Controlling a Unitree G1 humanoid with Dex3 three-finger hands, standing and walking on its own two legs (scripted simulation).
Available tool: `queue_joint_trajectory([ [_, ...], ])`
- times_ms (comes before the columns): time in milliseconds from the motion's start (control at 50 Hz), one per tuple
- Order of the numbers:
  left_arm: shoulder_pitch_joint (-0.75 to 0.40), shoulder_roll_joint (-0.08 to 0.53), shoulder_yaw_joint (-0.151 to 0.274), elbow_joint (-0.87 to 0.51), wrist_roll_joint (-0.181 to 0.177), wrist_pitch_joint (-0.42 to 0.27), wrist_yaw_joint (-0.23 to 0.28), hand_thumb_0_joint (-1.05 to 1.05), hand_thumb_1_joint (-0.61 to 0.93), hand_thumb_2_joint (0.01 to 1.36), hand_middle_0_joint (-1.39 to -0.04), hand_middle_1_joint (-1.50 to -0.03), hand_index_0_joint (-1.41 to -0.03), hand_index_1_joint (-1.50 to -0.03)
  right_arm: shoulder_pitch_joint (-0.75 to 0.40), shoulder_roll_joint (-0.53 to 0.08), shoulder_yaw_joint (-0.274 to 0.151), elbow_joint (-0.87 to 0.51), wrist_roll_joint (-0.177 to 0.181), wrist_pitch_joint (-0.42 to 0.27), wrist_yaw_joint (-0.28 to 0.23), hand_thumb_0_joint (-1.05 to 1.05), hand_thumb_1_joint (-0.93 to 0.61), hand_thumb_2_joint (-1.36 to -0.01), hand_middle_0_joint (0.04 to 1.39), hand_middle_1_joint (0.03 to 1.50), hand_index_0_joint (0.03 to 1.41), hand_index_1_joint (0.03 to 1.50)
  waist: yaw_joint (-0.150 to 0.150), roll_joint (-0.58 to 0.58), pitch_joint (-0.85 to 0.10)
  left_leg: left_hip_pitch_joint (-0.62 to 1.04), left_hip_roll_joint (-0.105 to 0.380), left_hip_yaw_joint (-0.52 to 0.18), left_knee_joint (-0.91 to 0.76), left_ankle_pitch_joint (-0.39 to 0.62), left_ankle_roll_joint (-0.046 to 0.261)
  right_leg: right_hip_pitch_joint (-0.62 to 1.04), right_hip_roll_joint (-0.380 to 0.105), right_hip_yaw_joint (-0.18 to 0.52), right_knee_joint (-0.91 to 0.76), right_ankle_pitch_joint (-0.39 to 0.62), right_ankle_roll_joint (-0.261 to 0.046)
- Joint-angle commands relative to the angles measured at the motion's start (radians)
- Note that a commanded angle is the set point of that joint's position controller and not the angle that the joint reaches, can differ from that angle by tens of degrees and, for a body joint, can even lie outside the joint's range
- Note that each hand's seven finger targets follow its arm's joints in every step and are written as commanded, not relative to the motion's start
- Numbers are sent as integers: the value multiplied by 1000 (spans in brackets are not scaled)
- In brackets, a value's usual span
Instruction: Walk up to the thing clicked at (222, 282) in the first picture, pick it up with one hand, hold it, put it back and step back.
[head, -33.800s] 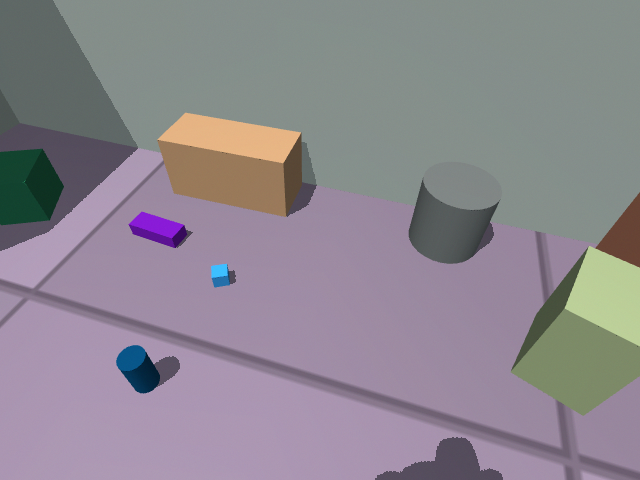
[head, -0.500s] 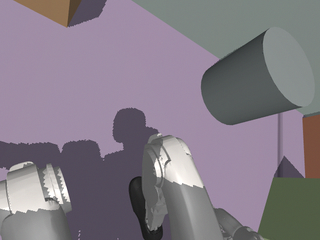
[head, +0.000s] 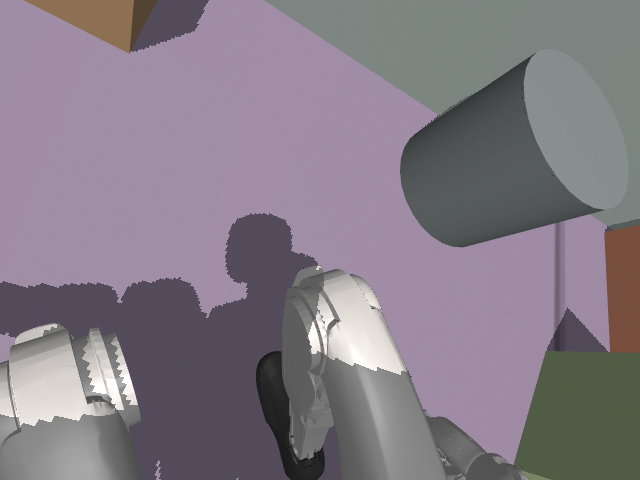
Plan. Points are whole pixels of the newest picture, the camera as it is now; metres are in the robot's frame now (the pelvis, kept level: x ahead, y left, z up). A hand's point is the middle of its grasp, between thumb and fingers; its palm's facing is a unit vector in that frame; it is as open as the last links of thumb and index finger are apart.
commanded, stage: close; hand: left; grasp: from above
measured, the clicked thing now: out of the picture +0.40 +0.38 -0.26
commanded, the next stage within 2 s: settle in 0.12 s
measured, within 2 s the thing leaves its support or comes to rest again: leaves its support in 0.54 s
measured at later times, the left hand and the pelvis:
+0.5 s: hand out of the picture +0.39 +0.35 -0.22, palm faces -0.45 -0.11 -0.89, open 8.3 cm; pelvis +0.00 +0.00 +0.00, yaw +0 degrees
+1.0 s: hand out of the picture +0.38 +0.36 -0.13, palm faces -0.49 -0.07 -0.87, open 7.2 cm; pelvis -0.01 +0.00 +0.03, yaw +4 degrees
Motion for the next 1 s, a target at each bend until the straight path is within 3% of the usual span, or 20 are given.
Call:
queue_joint_trajectory([
  [0,-198,240,24,-83,-22,-4,31,0,427,490,-834,-334,-822,-345,137,-314,-95,-10,7,-1,-14,0,-888,-897,199,299,199,300,-9,471,-608,487,11,125,-278,219,28,277,33,-113,-200,242,-86],
  [60,-207,250,36,-96,-23,-3,33,0,432,491,-846,-315,-830,-330,147,-313,-95,4,5,3,-16,0,-887,-897,199,299,199,299,-10,474,-618,478,10,129,-279,212,28,294,37,-108,-212,241,-84],
  [200,-191,230,11,-67,-23,3,17,0,440,478,-869,-278,-847,-300,130,-312,-96,-14,9,-5,-15,0,-889,-897,199,299,199,299,-13,463,-593,467,10,132,-271,183,30,274,34,-101,-206,214,-86],
  [240,-202,256,40,-92,-30,2,25,0,444,487,-892,-364,-893,-364,126,-318,-98,-15,14,0,-21,0,-903,-898,200,300,200,300,-4,442,-617,455,10,129,-271,192,34,289,37,-104,-219,226,-83],
  [320,-216,242,30,-103,-29,10,22,0,464,481,-914,-353,-913,-356,143,-310,-101,-4,14,-4,-16,0,-908,-899,200,300,200,300,-7,478,-594,457,7,134,-277,177,30,253,33,-108,-206,213,-85],
  [380,-245,268,58,-163,-21,16,26,0,465,484,-913,-349,-911,-353,141,-308,-113,-17,22,-6,-15,0,-906,-899,200,300,199,300,7,519,-675,503,10,136,-275,214,26,280,32,-99,-200,247,-89],
  [420,-233,254,55,-180,-17,22,20,0,466,481,-913,-354,-912,-357,159,-304,-121,-5,25,-7,-8,0,-908,-900,200,300,199,300,7,544,-659,520,6,141,-281,234,21,269,27,-107,-192,264,-86],
  [460,-251,287,89,-229,-15,23,16,0,491,504,-931,-369,-930,-372,156,-309,-131,-21,32,-8,-7,0,-906,-899,200,299,199,299,11,557,-701,530,7,143,-284,241,23,282,29,-103,-197,275,-87],
  [500,-244,299,114,-291,-19,31,8,0,506,519,-943,-384,-941,-387,157,-302,-149,-30,45,-7,-3,0,-909,-901,199,299,199,299,40,588,-740,552,5,150,-293,255,18,278,22,-96,-193,280,-93],
  [540,-229,263,105,-305,-27,41,-15,0,527,516,-957,-381,-955,-385,174,-289,-168,-15,53,-4,3,0,-911,-902,199,299,199,299,37,602,-724,544,3,162,-295,240,16,258,20,-89,-197,266,-94],
  [600,-196,235,123,-390,-44,54,-53,0,549,542,-966,-399,-964,-402,187,-289,-204,-20,81,7,6,0,-908,-901,199,299,199,299,72,637,-773,581,-6,162,-329,273,12,239,10,-90,-198,279,-100],
  [620,-187,216,116,-409,-49,60,-69,0,550,552,-961,-413,-963,-413,189,-278,-213,-20,93,14,6,0,-906,-900,199,299,199,299,85,633,-797,597,-6,164,-342,276,12,242,10,-84,-205,282,-100],
  [640,-189,184,93,-388,-53,66,-89,0,581,531,-978,-419,-984,-414,198,-276,-224,-17,97,19,10,0,-909,-901,199,299,199,299,69,611,-761,575,-9,164,-345,262,14,222,5,-84,-209,272,-100],
  [700,-224,136,51,-414,-69,76,-149,0,597,526,-976,-441,-991,-428,221,-263,-240,-18,124,40,5,0,-909,-901,199,299,199,299,67,561,-739,536,-15,173,-365,222,29,218,0,-67,-251,245,-96],
  [720,-217,152,70,-431,-78,73,-167,0,606,546,-987,-440,-999,-430,205,-276,-250,-59,136,46,1,0,-908,-900,199,299,199,299,69,529,-767,541,-14,165,-368,227,32,232,-4,-66,-262,248,-96],
  [760,-209,89,20,-440,-85,73,-210,0,617,543,-1000,-452,-1015,-439,235,-248,-251,-29,147,67,-2,0,-910,-901,199,299,199,299,73,497,-760,521,-18,176,-380,214,39,251,-3,-52,-284,242,-95],
  [800,-217,112,41,-473,-102,65,-238,0,662,535,-1021,-464,-1043,-444,245,-256,-258,-37,163,83,-9,0,-910,-900,199,299,199,299,85,461,-764,517,-24,178,-386,210,43,254,-9,-50,-300,232,-96],
  [880,-240,118,39,-515,-109,35,-288,0,681,531,-1045,-450,-1064,-432,254,-244,-265,-49,180,113,-27,0,-913,-902,199,300,199,300,86,423,-769,532,-23,183,-390,224,44,282,-10,-37,-325,231,-99],
  [920,-241,151,75,-518,-103,15,-295,0,700,543,-1061,-452,-1079,-436,257,-247,-264,-49,179,128,-39,0,-912,-901,199,299,199,299,98,429,-784,540,-29,189,-386,238,44,295,-12,-35,-330,236,-98],
  [980,-268,159,74,-531,-93,-14,-302,0,716,577,-1088,-454,-1098,-446,255,-234,-260,-51,180,144,-52,0,-914,-902,199,300,199,300,94,433,-776,535,-27,197,-397,215,45,295,-12,-26,-343,213,-99],
])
